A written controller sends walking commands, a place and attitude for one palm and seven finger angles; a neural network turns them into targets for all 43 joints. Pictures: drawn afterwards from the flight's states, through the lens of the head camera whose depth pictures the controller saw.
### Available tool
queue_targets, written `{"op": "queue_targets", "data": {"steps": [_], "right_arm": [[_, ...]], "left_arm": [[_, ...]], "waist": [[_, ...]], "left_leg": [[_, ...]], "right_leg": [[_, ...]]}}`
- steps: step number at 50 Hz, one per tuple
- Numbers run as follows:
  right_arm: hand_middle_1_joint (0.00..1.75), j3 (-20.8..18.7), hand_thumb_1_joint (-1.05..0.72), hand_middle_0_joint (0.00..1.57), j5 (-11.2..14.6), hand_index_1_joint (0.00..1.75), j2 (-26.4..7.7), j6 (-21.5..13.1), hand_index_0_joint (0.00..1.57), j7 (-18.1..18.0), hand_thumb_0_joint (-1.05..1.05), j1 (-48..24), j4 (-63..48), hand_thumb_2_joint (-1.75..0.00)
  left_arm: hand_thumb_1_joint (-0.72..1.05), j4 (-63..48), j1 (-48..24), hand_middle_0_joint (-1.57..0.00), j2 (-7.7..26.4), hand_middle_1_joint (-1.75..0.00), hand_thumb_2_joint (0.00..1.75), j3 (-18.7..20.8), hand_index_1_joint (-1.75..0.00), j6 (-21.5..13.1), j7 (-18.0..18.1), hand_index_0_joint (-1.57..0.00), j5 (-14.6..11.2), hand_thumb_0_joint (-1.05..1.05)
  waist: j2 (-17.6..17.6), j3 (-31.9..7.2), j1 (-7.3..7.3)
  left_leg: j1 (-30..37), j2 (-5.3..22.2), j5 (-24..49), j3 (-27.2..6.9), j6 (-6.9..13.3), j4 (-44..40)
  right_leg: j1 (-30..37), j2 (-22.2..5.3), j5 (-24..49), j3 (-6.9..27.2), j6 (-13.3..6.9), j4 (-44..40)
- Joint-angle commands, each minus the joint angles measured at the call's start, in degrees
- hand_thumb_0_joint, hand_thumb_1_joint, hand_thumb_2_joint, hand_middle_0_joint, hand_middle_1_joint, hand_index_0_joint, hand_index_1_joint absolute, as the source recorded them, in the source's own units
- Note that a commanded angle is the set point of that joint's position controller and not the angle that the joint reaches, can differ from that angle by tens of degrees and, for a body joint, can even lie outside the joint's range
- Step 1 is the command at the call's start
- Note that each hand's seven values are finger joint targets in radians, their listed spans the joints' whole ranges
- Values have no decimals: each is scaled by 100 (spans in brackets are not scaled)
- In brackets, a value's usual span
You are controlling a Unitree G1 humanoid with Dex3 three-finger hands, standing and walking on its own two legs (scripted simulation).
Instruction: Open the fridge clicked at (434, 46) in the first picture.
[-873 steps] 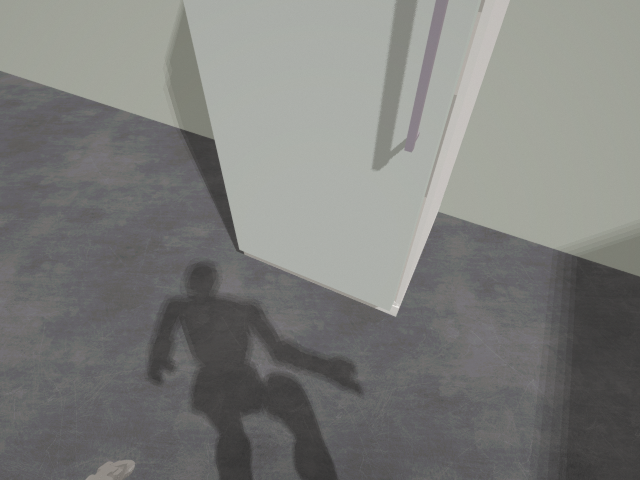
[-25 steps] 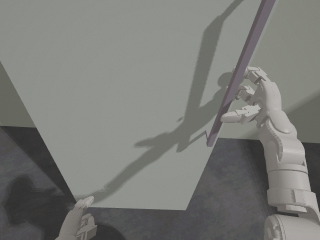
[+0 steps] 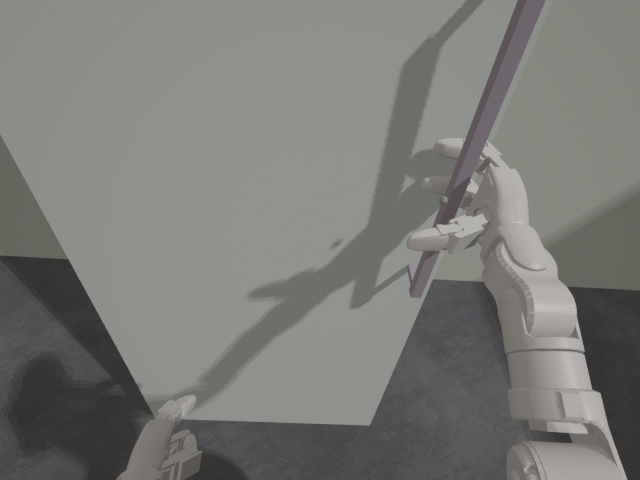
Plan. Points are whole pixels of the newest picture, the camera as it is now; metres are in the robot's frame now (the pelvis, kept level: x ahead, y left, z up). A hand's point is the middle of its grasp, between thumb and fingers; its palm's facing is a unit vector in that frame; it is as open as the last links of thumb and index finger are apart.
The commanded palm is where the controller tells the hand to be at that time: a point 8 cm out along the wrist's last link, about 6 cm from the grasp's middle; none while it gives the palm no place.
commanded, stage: slide the fingers in behind the handle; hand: right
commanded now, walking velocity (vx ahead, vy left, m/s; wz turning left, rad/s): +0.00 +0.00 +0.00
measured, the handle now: (456, 168) +0.43 -0.13 +0.23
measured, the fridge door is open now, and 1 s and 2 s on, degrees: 0 0 0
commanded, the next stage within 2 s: grip the handle and tug to test in 0.60 s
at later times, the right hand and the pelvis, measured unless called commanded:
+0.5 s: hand (441, 200) +0.38 -0.10 +0.22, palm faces -0.02 +1.00 -0.01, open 14.1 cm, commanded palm +0.35 -0.15 +0.22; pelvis -0.01 +0.01 +0.00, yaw +0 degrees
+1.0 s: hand (445, 199) +0.38 -0.11 +0.21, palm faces -0.03 +1.00 +0.00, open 11.8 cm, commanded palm +0.35 -0.16 +0.22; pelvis -0.01 +0.01 +0.00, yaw +0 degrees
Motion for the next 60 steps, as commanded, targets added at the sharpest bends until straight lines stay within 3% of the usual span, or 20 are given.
{"op": "queue_targets", "data": {"steps": [1, 4, 8, 15, 17, 23, 25, 30, 32, 33, 35, 42, 46, 47, 49, 52, 55, 58, 59, 60], "right_arm": [[120, -243, 50, 30, -3, 120, -752, -444, 30, -71, 0, -2827, -1305, -30], [120, -215, 50, 30, -8, 120, -690, -512, 30, -79, 0, -2736, -1372, -30], [120, -327, 50, 30, 17, 120, -773, -441, 30, -75, 0, -2554, -955, -30], [120, -174, 50, 30, 4, 120, -660, -516, 30, -89, 0, -2814, -1311, -30], [120, -302, 50, 30, 12, 120, -760, -537, 30, -98, 0, -2479, -1236, -30], [120, -320, 50, 30, 18, 120, -877, -533, 30, -22, 0, -2583, -1226, -30], [120, -308, 50, 30, 13, 120, -879, -521, 30, -10, 0, -2679, -1269, -30], [120, -415, 50, 30, 75, 120, -979, -466, 30, 9, 0, -2686, -1030, -30], [120, -506, 50, 30, 64, 120, -1114, -455, 30, 0, 0, -2687, -876, -30], [120, -313, 50, 30, 57, 120, -927, -473, 30, 27, 0, -2894, -907, -30], [120, -488, 50, 30, 58, 120, -1134, -510, 30, 24, 0, -2985, -801, -30], [125, -427, 17, 33, 99, 125, -1005, -721, 33, 169, 0, -2736, -808, -44], [127, -395, -1, 35, 74, 127, -968, -646, 35, 185, 0, -2740, -883, -52], [128, -533, -6, 36, 85, 128, -1103, -635, 36, 154, 0, -2549, -935, -54], [129, -416, -15, 37, 64, 129, -958, -627, 37, 126, 0, -2660, -1285, -58], [131, -558, -29, 38, 78, 131, -1093, -574, 38, 72, 0, -2380, -1199, -64], [133, -339, -43, 40, 39, 133, -870, -540, 40, 43, 0, -2556, -1367, -70], [135, -449, -57, 42, 25, 135, -994, -523, 42, 11, 0, -2441, -1542, -76], [136, -297, -62, 42, 30, 136, -816, -520, 42, 26, 0, -2534, -1679, -78], [137, -396, -67, 43, 48, 137, -874, -483, 43, 22, 0, -2349, -1526, -80]], "left_arm": [[90, -900, -878, -20, 566, -30, 90, 216, -30, -267, 43, -20, 25, 0], [90, -920, -873, -20, 551, -30, 90, 216, -30, -287, 36, -20, 35, 0], [90, -847, -814, -20, 598, -30, 90, 222, -30, -246, 41, -20, 20, 0], [90, -911, -881, -20, 555, -30, 90, 222, -30, -253, 20, -20, 18, 0], [90, -914, -878, -20, 587, -30, 90, 242, -30, -246, 20, -20, 23, 0], [90, -903, -885, -20, 600, -30, 90, 229, -30, -235, 28, -20, -4, 0], [90, -893, -894, -20, 576, -30, 90, 228, -30, -258, 28, -20, -9, 0], [90, -883, -902, -20, 602, -30, 90, 222, -30, -245, 52, -20, -18, 0], [90, -850, -879, -20, 626, -30, 90, 228, -30, -221, 61, -20, -26, 0], [90, -872, -913, -20, 605, -30, 90, 208, -30, -236, 64, -20, -22, 0], [90, -840, -837, -20, 609, -30, 90, 219, -30, -249, 72, -20, -14, 0], [90, -890, -771, -20, 617, -30, 90, 242, -30, -308, 33, -20, -25, 0], [90, -899, -756, -20, 621, -30, 90, 250, -30, -312, 20, -20, -30, 0], [90, -911, -764, -20, 639, -30, 90, 265, -30, -296, 14, -20, -31, 0], [90, -974, -823, -20, 601, -30, 90, 255, -30, -310, 3, -20, -16, 0], [90, -937, -811, -20, 631, -30, 90, 254, -30, -275, 2, -20, 0, 0], [90, -944, -859, -20, 587, -30, 90, 231, -30, -285, 2, -20, -9, 0], [90, -963, -866, -20, 593, -30, 90, 245, -30, -273, 4, -20, 8, 0], [90, -976, -866, -20, 569, -30, 90, 234, -30, -280, -5, -20, 21, 0], [90, -963, -862, -20, 571, -30, 90, 233, -30, -278, -10, -20, 16, 0]], "waist": [[502, -1383, 15], [247, -1575, -31], [607, -1303, -25], [300, -1443, -2], [572, -1450, -65], [556, -1314, -11], [352, -1317, -3], [674, -1201, 4], [624, -1099, -14], [407, -1111, 35], [511, -1237, 31], [414, -1461, -16], [465, -1392, 9], [596, -1375, -62], [350, -1530, -52], [647, -1394, -88], [353, -1296, -23], [301, -1488, -67], [253, -1542, -35], [398, -1473, -58]], "left_leg": [[340, 313, 1931, -390, -166, -249], [429, 319, 2077, -396, -139, -203], [368, 306, 1959, -381, -168, -294], [434, 330, 1960, -432, -160, -299], [522, 313, 2024, -416, -174, -299], [518, 345, 1917, -468, -226, -380], [443, 341, 1858, -480, -204, -386], [454, 361, 1651, -543, -277, -477], [421, 374, 1460, -571, -282, -526], [355, 390, 1441, -609, -280, -531], [438, 388, 1471, -600, -268, -509], [579, 377, 1938, -543, -241, -383], [474, 354, 1989, -502, -238, -366], [551, 349, 1975, -487, -237, -364], [548, 347, 2076, -480, -209, -314], [608, 341, 2024, -474, -234, -344], [420, 325, 1950, -459, -200, -340], [537, 322, 2034, -461, -188, -303], [538, 324, 2154, -444, -178, -270], [538, 314, 2148, -429, -183, -271]], "right_leg": [[495, -277, 1789, 419, 37, -152], [625, -281, 1987, 421, 65, -133], [442, -290, 1775, 422, 42, -183], [523, -258, 1753, 398, 29, -191], [480, -279, 1796, 405, 16, -198], [368, -263, 1565, 364, -12, -230], [428, -246, 1533, 370, -9, -209], [209, -221, 1248, 361, -44, -222], [147, -230, 1134, 369, -46, -241], [185, -213, 1112, 353, -56, -241], [168, -214, 1146, 374, -54, -228], [290, -230, 1482, 372, -38, -190], [319, -235, 1533, 363, -39, -177], [275, -263, 1573, 390, -30, -194], [421, -245, 1697, 360, -24, -175], [290, -271, 1640, 372, -23, -201], [398, -258, 1649, 372, -10, -180], [487, -269, 1797, 384, 2, -172], [553, -258, 1900, 385, 12, -161], [483, -263, 1858, 396, 19, -147]]}}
